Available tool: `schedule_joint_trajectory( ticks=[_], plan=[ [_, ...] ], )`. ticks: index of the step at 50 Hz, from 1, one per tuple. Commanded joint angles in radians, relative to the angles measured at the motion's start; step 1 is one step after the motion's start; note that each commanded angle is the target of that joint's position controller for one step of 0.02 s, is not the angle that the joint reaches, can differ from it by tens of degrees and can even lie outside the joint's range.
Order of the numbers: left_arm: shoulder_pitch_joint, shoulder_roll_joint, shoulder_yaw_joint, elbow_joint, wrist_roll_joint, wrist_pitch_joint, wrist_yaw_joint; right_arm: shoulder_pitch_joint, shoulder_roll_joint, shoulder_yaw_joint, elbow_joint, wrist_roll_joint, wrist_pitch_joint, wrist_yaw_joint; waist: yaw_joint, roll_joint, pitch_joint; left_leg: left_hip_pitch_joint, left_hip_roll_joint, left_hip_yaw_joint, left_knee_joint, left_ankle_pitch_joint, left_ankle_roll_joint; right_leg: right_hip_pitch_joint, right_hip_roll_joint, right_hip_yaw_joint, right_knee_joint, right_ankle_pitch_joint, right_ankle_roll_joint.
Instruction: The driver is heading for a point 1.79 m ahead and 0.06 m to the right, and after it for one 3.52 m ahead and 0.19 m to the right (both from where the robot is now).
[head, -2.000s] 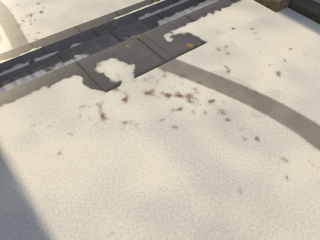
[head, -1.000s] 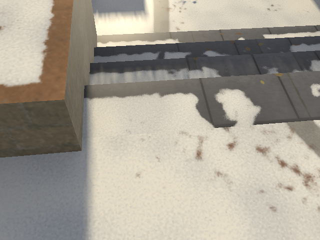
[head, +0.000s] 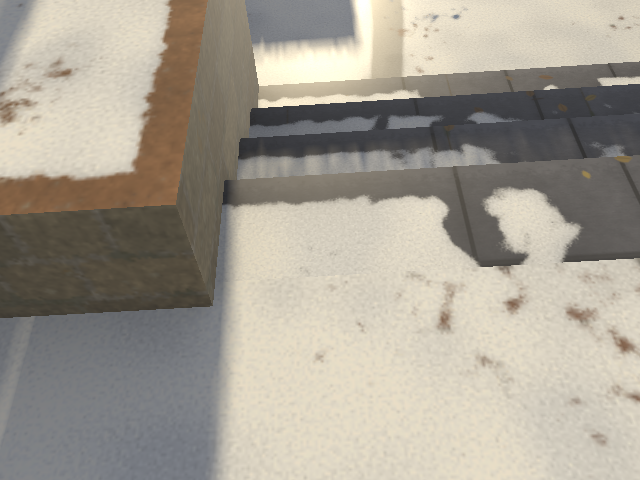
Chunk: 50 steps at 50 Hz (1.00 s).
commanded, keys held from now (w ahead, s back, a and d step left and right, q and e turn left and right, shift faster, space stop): e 0.40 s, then no key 0.06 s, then q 0.28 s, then w+q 0.18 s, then q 0.08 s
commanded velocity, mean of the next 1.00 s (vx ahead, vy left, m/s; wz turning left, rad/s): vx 0.05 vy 0.00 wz -0.15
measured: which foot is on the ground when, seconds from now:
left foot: up 0.00-0.48, down 0.50-0.82, up 0.84-1.00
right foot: down 0.00-1.00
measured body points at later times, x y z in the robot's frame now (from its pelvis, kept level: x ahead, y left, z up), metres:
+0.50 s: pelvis +0.02 +0.01 +0.01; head +0.05 +0.00 +0.46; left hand +0.26 +0.24 -0.07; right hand +0.09 -0.31 -0.09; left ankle +0.06 +0.13 -0.73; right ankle +0.00 -0.09 -0.73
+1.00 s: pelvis +0.06 +0.02 +0.01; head +0.08 +0.02 +0.46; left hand +0.15 +0.30 -0.10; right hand +0.22 -0.27 -0.07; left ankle +0.11 +0.14 -0.67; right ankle -0.03 -0.11 -0.73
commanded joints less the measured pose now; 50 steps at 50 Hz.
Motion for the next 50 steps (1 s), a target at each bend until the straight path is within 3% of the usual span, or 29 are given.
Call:
schedule_joint_trajectory(
  ticks=[1,2,3,4,7,14,21,23,24,25,26,27,28,29,31,32,34,36,37,39,40,41,42,43,44,45,46,48,50],
  plan=[
    [0.098,0.242,0.056,-0.08,0.039,-0.052,-0.004,-0.116,-0.099,-0.022,-0.115,0.009,-0.021,-0.005,0.064,-0.183,-0.157,-0.349,-0.082,-0.175,0.471,-0.211,-0.013,0.269,-0.37,0.526,-0.299,0.641,-0.31],
    [0.052,0.217,0.052,-0.081,0.02,-0.063,0.0,-0.097,-0.106,-0.027,-0.103,0.016,-0.019,-0.009,0.031,-0.14,-0.126,-0.362,-0.061,-0.191,0.463,-0.115,0.0,0.254,-0.312,0.452,-0.293,0.542,-0.252],
    [0.003,0.183,0.042,-0.088,0.0,-0.061,0.007,-0.075,-0.112,-0.032,-0.082,0.009,-0.016,-0.015,0.009,-0.105,-0.109,-0.365,-0.048,-0.198,0.43,-0.037,-0.001,0.243,-0.268,0.405,-0.29,0.48,-0.202],
    [-0.029,0.165,0.033,-0.096,-0.011,-0.056,0.015,-0.055,-0.12,-0.037,-0.073,0.001,-0.014,-0.019,-0.008,-0.121,-0.105,-0.335,-0.047,-0.201,0.41,0.025,-0.008,0.215,-0.239,0.373,-0.294,0.478,-0.18],
    [-0.023,0.153,0.026,-0.116,-0.001,-0.048,0.028,-0.013,-0.099,-0.035,-0.057,0.008,-0.018,-0.013,-0.017,-0.134,-0.139,-0.282,-0.078,-0.195,0.381,0.121,-0.029,0.217,-0.199,0.344,-0.3,0.496,-0.178],
    [-0.016,0.185,0.041,-0.135,-0.004,-0.028,0.04,-0.051,-0.087,-0.027,-0.063,0.011,-0.035,-0.01,0.013,-0.171,-0.105,-0.237,-0.1,-0.221,0.085,0.137,-0.06,0.196,-0.169,0.429,-0.293,0.294,-0.177],
    [-0.065,0.185,0.044,-0.16,-0.007,-0.012,0.025,-0.019,-0.099,-0.028,-0.063,0.019,-0.068,0.019,0.01,-0.19,-0.145,-0.094,-0.128,-0.223,-0.105,0.094,-0.03,0.184,-0.157,0.547,-0.214,0.432,-0.179],
    [-0.088,0.168,0.037,-0.165,-0.014,-0.006,0.027,0.022,-0.095,-0.026,-0.052,0.018,-0.076,0.03,-0.013,-0.188,-0.166,-0.002,-0.125,-0.202,-0.244,0.179,-0.009,0.18,-0.136,0.545,-0.167,0.493,-0.153],
    [-0.097,0.148,0.027,-0.163,-0.018,-0.003,0.031,0.057,-0.089,-0.023,-0.04,0.012,-0.08,0.036,-0.036,-0.175,-0.173,0.087,-0.108,-0.19,-0.376,0.321,0.01,0.155,-0.113,0.516,-0.143,0.451,-0.116],
    [-0.051,0.099,0.011,-0.153,-0.005,-0.006,0.033,0.056,-0.108,-0.021,-0.046,-0.006,-0.082,0.037,-0.017,-0.113,-0.187,0.189,-0.015,-0.272,-0.429,0.457,0.044,0.099,-0.069,0.469,-0.101,0.296,-0.057],
    [0.025,0.045,-0.009,-0.141,0.026,-0.014,0.03,0.011,-0.153,-0.018,-0.071,-0.024,-0.079,0.033,0.054,0.11,-0.188,0.249,0.153,-0.463,-0.449,0.679,0.127,0.015,0.054,0.33,0.042,-0.043,0.005],
    [0.0,0.074,0.001,-0.153,0.026,-0.02,0.033,-0.019,-0.091,0.009,-0.059,-0.049,-0.081,0.037,0.068,0.216,-0.131,0.13,0.236,-0.593,-0.461,0.683,0.282,-0.022,0.08,0.266,0.067,-0.252,0.059],
    [0.006,0.117,0.01,-0.13,0.033,-0.021,0.037,-0.06,-0.043,0.025,-0.073,-0.036,-0.088,0.043,0.056,0.156,-0.113,0.11,0.215,-0.572,-0.473,0.598,0.3,0.004,0.028,0.25,0.112,-0.245,0.099],
    [-0.016,0.113,0.013,-0.122,0.033,-0.025,0.035,-0.062,-0.049,0.026,-0.064,-0.021,-0.088,0.044,0.048,0.144,-0.111,0.137,0.157,-0.527,-0.461,0.534,0.261,-0.003,0.018,0.226,0.068,-0.176,0.113],
    [-0.041,0.076,0.007,-0.103,0.032,-0.029,0.034,-0.062,-0.106,0.013,-0.06,0.012,-0.077,0.037,0.032,0.127,-0.095,0.161,0.081,-0.466,-0.42,0.496,0.194,0.036,0.005,0.199,-0.101,-0.002,0.128],
    [-0.047,0.064,0.004,-0.094,0.027,-0.034,0.03,-0.046,-0.126,0.01,-0.059,0.017,-0.069,0.032,0.031,0.12,-0.097,0.141,0.051,-0.443,-0.404,0.524,0.173,0.098,0.017,0.176,-0.167,0.091,0.126],
    [-0.055,0.092,0.013,-0.096,0.018,-0.036,0.032,-0.002,-0.156,0.0,-0.065,0.016,-0.062,0.03,0.011,0.101,-0.109,0.129,0.027,-0.449,-0.387,0.507,0.156,0.146,0.02,0.15,-0.168,0.169,0.113],
    [-0.037,0.121,0.025,-0.089,0.014,-0.033,0.039,0.016,-0.157,-0.003,-0.082,0.02,-0.061,0.034,-0.009,0.059,-0.119,0.089,0.002,-0.447,-0.372,0.46,0.152,0.152,0.015,0.127,-0.1,0.159,0.086],
    [-0.027,0.101,0.025,-0.092,0.016,-0.035,0.039,-0.004,-0.154,-0.002,-0.087,0.025,-0.06,0.034,0.011,0.072,-0.122,0.089,-0.003,-0.448,-0.348,0.45,0.153,0.14,0.021,0.117,-0.099,0.137,0.075],
    [-0.002,0.074,0.023,-0.089,0.022,-0.043,0.036,-0.008,-0.122,0.003,-0.1,0.034,-0.047,0.025,0.02,0.054,-0.131,0.042,-0.037,-0.445,-0.327,0.206,0.158,0.145,0.028,0.098,-0.122,-0.018,0.058],
    [0.002,0.072,0.025,-0.088,0.02,-0.05,0.033,-0.006,-0.11,0.005,-0.11,0.035,-0.041,0.022,0.021,0.006,-0.103,-0.022,-0.069,-0.424,-0.297,0.047,0.152,0.149,0.009,0.121,-0.153,-0.109,0.034],
    [0.03,0.084,0.029,-0.084,0.017,-0.059,0.031,-0.013,-0.096,0.008,-0.125,0.034,-0.04,0.021,0.031,-0.068,-0.066,-0.131,-0.111,-0.37,-0.226,-0.089,0.131,0.18,-0.044,0.195,-0.209,-0.213,-0.01],
    [0.094,0.111,0.036,-0.071,0.014,-0.069,0.031,-0.036,-0.074,0.012,-0.146,0.036,-0.045,0.021,0.055,-0.159,-0.038,-0.275,-0.162,-0.275,-0.088,-0.123,0.1,0.249,-0.145,0.34,-0.297,-0.324,-0.078],
    [0.133,0.168,0.051,-0.058,0.01,-0.081,0.029,-0.078,-0.063,0.015,-0.176,0.043,-0.056,0.026,0.068,-0.269,0.011,-0.419,-0.168,-0.196,0.084,-0.082,0.087,0.292,-0.316,0.556,-0.415,-0.353,-0.168],
    [0.148,0.162,0.05,-0.055,0.016,-0.096,0.034,-0.12,-0.093,0.006,-0.195,0.039,-0.066,0.03,0.08,-0.227,0.058,-0.513,-0.088,-0.227,0.249,-0.104,0.078,0.285,-0.403,0.641,-0.432,-0.266,-0.218],
    [0.132,0.144,0.045,-0.055,0.01,-0.104,0.041,-0.088,-0.099,0.0,-0.186,0.04,-0.07,0.036,0.054,-0.148,0.054,-0.539,-0.058,-0.253,0.317,-0.066,0.077,0.299,-0.4,0.597,-0.42,-0.207,-0.211],
    [0.111,0.133,0.041,-0.06,0.001,-0.107,0.045,-0.061,-0.086,0.003,-0.177,0.041,-0.07,0.042,0.041,-0.125,0.039,-0.55,-0.036,-0.25,0.328,-0.018,0.07,0.328,-0.367,0.52,-0.42,-0.168,-0.183],
    [0.057,0.137,0.039,-0.066,0.0,-0.098,0.047,-0.079,-0.069,0.01,-0.184,0.033,-0.063,0.058,0.04,-0.133,0.054,-0.471,-0.019,-0.186,0.246,0.052,0.04,0.279,-0.295,0.311,-0.415,0.161,-0.135],
    [0.021,0.164,0.048,-0.07,0.0,-0.083,0.048,-0.078,-0.044,0.02,-0.197,0.027,-0.059,0.077,0.036,-0.15,0.012,-0.282,-0.029,-0.111,0.113,0.119,0.02,0.185,-0.227,0.136,-0.379,0.362,-0.097]
  ],
)
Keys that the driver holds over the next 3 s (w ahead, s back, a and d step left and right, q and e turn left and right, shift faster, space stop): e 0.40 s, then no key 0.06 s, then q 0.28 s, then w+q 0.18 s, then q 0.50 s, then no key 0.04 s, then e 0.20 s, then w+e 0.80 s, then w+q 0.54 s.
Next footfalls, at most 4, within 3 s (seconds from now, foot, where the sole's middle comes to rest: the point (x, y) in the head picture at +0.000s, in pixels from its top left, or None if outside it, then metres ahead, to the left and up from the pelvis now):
0.50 left None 0.10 0.12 -0.76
1.12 left None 0.22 0.14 -0.76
1.60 right None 0.28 -0.07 -0.76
2.24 right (419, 432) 0.55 -0.12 -0.76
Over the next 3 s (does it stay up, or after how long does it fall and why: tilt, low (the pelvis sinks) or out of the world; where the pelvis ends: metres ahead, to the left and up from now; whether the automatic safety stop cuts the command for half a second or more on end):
stays up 0.87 -0.06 0.01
